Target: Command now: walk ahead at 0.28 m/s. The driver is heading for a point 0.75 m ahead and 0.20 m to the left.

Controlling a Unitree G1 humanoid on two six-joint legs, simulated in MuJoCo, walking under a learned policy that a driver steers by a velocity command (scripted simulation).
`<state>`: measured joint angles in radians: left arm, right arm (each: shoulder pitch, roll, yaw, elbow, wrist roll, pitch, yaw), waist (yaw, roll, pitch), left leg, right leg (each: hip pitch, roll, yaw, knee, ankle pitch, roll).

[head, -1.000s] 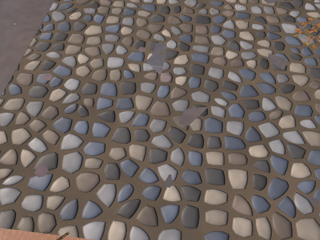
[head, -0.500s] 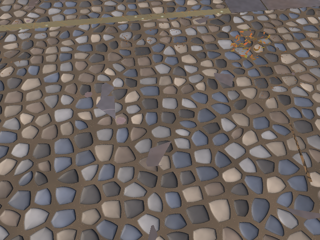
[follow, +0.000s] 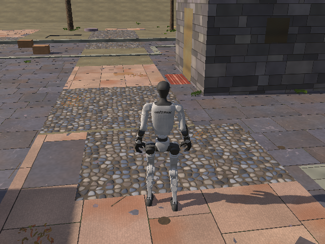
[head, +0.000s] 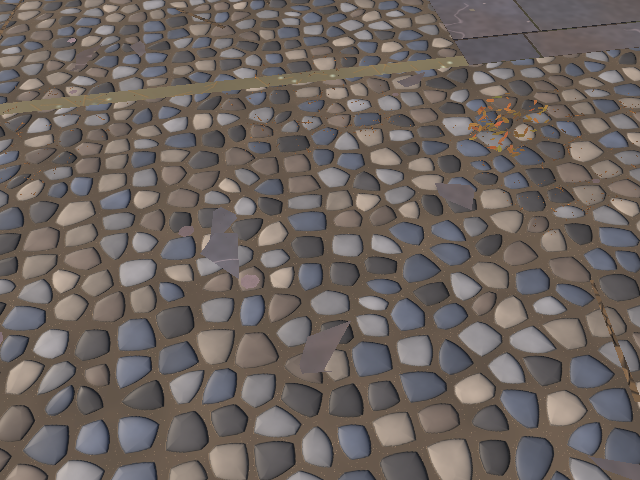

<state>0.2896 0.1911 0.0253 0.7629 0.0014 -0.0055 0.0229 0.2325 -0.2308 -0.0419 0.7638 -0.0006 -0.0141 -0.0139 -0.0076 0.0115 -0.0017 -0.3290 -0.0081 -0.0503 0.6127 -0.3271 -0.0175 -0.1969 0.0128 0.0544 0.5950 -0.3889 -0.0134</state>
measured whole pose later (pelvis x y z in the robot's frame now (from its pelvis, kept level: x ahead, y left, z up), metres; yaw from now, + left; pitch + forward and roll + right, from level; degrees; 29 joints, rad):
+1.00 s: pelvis +0.65 +0.04 +0.01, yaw +11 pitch +0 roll -2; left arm 0.45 0.25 0.05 0.92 0.02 -0.12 -0.01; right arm 0.13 -0.28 -0.04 0.77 -0.01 -0.04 0.05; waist 0.04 0.03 0.05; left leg -0.74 0.08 0.04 0.93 0.01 0.07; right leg 0.04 0.04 -0.24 0.29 -0.31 -0.05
